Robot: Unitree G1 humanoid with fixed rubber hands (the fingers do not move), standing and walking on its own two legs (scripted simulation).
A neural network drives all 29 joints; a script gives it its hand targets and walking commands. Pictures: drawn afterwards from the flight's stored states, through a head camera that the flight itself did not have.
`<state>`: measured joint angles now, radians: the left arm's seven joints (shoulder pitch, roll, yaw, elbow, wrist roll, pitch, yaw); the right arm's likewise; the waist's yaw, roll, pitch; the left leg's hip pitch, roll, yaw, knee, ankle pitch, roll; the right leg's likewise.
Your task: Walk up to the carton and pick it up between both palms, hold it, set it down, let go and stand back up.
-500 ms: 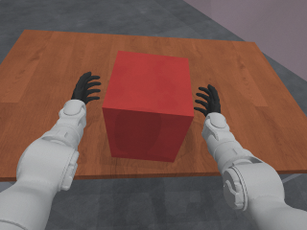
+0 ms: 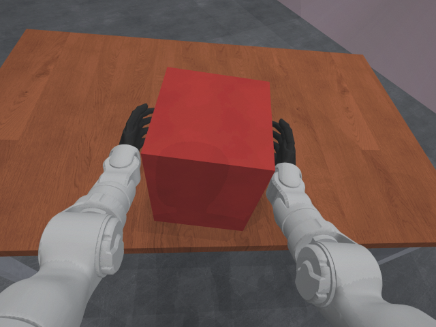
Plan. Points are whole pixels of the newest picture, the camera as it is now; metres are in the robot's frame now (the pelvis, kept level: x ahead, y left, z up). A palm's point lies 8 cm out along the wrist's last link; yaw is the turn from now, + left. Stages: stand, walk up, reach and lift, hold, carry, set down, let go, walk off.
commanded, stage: reach and lift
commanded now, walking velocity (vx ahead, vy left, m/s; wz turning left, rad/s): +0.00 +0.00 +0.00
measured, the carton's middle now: (208, 155) +0.45 +0.00 +0.02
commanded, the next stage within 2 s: none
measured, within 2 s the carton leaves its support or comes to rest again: leaves its support in 1.68 s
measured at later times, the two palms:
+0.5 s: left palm (131, 146) +0.44 +0.15 +0.05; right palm (281, 169) +0.39 -0.13 +0.05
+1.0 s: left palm (130, 148) +0.44 +0.15 +0.05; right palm (281, 169) +0.39 -0.13 +0.05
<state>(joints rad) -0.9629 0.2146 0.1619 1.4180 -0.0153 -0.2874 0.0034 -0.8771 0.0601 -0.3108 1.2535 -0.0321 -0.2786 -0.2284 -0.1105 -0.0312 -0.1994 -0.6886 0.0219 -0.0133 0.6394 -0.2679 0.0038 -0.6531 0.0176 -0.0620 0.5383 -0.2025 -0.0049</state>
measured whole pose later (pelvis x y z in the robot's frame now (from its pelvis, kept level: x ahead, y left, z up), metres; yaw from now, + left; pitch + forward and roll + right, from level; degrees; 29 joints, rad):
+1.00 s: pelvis +0.03 +0.00 +0.02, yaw +1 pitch +9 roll -1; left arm -0.79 0.06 0.48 1.21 0.36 -0.28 -0.03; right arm -0.64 0.21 -0.67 1.01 -0.46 -0.40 -0.16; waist -0.06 -0.05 -0.06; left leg -0.34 0.00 0.00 0.38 -0.20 0.01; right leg -0.30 0.01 -0.05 0.27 -0.13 0.00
